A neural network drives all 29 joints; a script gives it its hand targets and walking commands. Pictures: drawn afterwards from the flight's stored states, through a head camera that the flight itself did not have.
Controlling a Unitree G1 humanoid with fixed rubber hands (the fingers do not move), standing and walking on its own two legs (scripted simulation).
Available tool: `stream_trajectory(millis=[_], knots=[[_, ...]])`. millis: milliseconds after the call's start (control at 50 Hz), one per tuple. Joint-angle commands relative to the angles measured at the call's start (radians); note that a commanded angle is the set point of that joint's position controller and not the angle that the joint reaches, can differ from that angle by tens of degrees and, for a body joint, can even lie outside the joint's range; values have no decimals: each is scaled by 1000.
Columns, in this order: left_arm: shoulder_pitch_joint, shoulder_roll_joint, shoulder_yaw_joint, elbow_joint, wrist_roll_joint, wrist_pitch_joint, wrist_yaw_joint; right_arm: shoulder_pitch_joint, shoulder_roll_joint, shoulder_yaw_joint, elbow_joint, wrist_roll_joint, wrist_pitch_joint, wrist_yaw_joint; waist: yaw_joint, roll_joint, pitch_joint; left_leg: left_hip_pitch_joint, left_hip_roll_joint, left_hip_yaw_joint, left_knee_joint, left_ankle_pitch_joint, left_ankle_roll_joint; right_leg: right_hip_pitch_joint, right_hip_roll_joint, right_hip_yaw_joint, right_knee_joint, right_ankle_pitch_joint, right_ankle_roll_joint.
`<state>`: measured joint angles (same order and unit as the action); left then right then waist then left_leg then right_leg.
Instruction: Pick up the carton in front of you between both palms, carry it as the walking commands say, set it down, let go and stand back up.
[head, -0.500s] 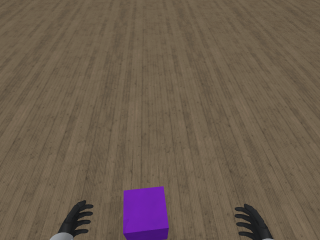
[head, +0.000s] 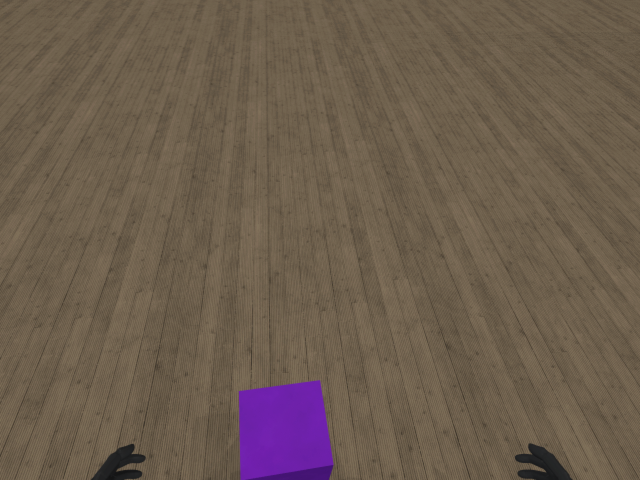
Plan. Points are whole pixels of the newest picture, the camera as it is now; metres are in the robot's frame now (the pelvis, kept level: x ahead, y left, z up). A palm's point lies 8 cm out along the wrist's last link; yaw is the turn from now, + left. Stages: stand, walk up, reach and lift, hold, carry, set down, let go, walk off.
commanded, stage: stand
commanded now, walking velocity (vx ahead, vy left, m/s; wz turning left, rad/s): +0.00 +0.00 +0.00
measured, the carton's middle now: (284, 440) +0.35 +0.08 -0.65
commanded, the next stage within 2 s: none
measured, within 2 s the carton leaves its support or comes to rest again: neither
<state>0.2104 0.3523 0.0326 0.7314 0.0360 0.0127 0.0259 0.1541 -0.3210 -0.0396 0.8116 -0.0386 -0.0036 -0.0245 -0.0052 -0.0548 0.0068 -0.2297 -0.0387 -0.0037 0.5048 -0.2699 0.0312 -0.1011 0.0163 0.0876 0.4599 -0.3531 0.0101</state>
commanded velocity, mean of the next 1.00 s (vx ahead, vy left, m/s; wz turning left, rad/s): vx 0.00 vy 0.00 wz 0.00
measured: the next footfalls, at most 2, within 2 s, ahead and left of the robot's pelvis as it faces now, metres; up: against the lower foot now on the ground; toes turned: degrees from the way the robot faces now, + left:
none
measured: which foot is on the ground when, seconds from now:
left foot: down 0.00-1.00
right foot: down 0.00-1.00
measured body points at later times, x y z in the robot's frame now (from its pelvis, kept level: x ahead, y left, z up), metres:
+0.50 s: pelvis -0.01 +0.00 +0.01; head -0.02 +0.02 +0.46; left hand +0.10 +0.30 -0.11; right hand +0.10 -0.31 -0.09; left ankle +0.00 +0.10 -0.74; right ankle -0.07 -0.13 -0.74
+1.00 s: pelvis -0.02 +0.00 +0.01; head -0.03 +0.01 +0.46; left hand +0.07 +0.31 -0.12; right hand +0.08 -0.32 -0.10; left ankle +0.00 +0.10 -0.74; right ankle -0.07 -0.13 -0.74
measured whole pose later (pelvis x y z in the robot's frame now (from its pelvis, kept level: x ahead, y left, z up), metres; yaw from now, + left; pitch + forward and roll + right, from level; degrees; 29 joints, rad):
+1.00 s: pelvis -0.02 +0.00 +0.01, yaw +0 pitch -2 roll +0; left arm 0.17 0.39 0.01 0.97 0.02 -0.01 0.02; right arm 0.11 -0.37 -0.02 1.04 -0.02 -0.01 -0.01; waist -0.01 -0.03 0.03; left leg -0.16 -0.03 -0.01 0.38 -0.18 0.03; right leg -0.04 0.02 0.09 0.34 -0.26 0.01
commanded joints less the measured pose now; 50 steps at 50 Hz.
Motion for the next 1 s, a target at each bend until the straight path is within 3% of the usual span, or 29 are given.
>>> stream_trajectory(millis=[0,600,980], knots=[[-12,130,28,-39,-2,-16,5,-32,-172,-37,-35,2,-14,-5,3,60,-62,123,124,-123,-67,354,-5,-65,-72,37,-45,304,-4],[-43,174,8,134,-10,-28,1,-80,-209,-15,137,16,-13,6,-2,49,-2,137,133,-130,-157,209,-4,-57,-98,72,-154,228,-20],[-60,190,5,195,-14,-31,-2,-90,-224,-8,189,22,-15,8,-3,50,-1,142,140,-137,-177,212,-2,-41,-105,76,-177,233,-24]])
